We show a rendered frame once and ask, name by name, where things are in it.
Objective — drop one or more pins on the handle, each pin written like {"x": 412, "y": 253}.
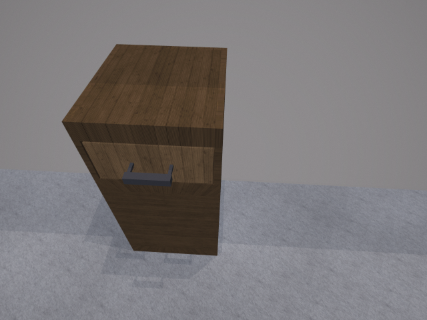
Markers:
{"x": 156, "y": 179}

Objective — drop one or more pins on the drawer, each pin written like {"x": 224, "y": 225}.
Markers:
{"x": 190, "y": 164}

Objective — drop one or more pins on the cabinet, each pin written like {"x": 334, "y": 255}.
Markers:
{"x": 158, "y": 95}

